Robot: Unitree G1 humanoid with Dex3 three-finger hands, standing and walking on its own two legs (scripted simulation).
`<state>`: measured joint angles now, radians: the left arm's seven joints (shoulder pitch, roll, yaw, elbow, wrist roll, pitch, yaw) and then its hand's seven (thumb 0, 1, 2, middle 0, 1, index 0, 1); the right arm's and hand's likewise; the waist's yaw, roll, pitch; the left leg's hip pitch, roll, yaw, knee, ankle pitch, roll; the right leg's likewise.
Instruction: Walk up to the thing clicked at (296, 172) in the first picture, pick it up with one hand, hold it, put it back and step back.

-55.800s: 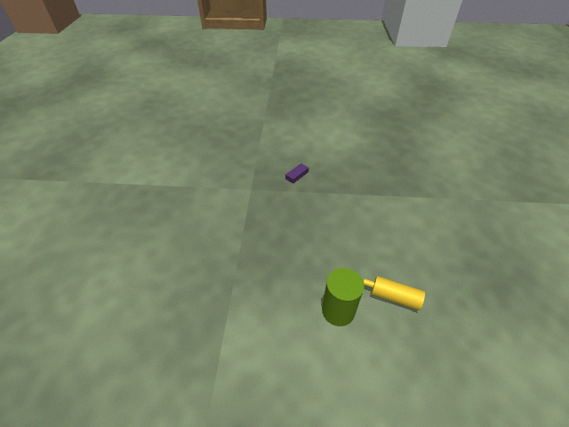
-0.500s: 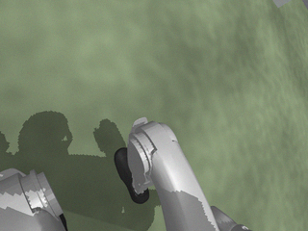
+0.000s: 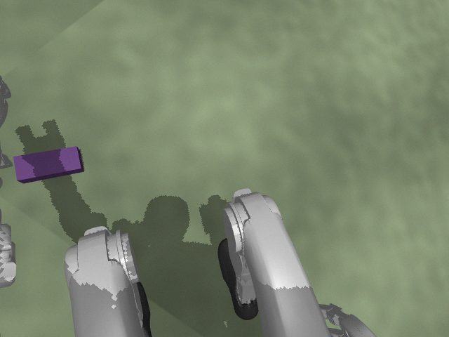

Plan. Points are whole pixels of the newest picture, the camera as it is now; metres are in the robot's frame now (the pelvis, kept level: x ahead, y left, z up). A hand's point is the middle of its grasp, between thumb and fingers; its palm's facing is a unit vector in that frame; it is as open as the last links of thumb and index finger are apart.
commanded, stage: withdraw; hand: left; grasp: from above
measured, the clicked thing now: (50, 164) +0.49 +0.29 -0.33
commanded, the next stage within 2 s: home in 0.38 s
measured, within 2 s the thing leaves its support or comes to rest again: neither
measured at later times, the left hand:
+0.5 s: hand (27, 157) +0.47 +0.29 -0.20, palm faces -0.44 -0.06 -0.90, open 13.0 cm
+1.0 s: hand out of the picture +0.38 +0.27 -0.03, palm faces -0.31 -0.59 -0.74, open 8.5 cm
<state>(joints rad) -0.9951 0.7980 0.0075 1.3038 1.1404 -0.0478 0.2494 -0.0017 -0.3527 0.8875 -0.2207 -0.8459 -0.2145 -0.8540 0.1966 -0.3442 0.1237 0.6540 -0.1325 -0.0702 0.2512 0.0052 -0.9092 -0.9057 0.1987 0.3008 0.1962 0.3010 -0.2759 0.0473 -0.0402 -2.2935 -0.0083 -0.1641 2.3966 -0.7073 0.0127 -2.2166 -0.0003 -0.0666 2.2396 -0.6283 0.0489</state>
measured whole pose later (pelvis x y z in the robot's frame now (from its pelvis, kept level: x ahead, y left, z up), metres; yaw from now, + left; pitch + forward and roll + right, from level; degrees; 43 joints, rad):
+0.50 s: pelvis -0.01 -0.01 -0.02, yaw +1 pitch +33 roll -10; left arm -1.07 0.84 0.05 1.47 1.31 -0.26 0.38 0.00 -0.32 0.87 -0.25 -0.82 -0.25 -0.83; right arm 0.19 -0.31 0.15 0.66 -0.16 -0.04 0.12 0.00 -0.91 -0.90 0.20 0.30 0.20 0.30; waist -0.32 -0.04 0.04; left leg -2.36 -0.03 -0.16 2.43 -0.65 -0.01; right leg -2.29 0.00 -0.06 2.29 -0.59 0.05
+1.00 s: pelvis +0.00 -0.01 +0.09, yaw +5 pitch +36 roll -6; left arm -0.51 0.51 0.05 0.69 0.58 0.06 0.02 0.00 0.63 0.91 -0.22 -0.40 -0.22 -0.40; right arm 0.20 -0.31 0.00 0.61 -0.03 0.01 0.11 0.01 -0.91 -0.90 0.20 0.30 0.20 0.30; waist -0.11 0.07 -0.17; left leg -2.02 0.00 -0.09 2.08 -0.68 0.00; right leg -1.99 -0.02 -0.02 1.99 -0.62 0.06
